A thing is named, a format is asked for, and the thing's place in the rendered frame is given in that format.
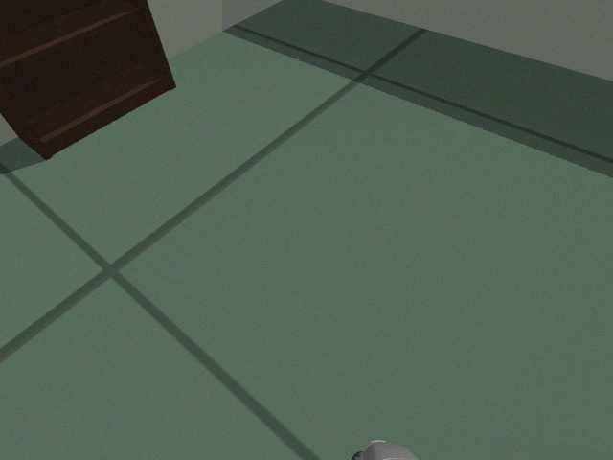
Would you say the bookshelf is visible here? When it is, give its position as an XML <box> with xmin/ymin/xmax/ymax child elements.
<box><xmin>0</xmin><ymin>0</ymin><xmax>176</xmax><ymax>160</ymax></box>

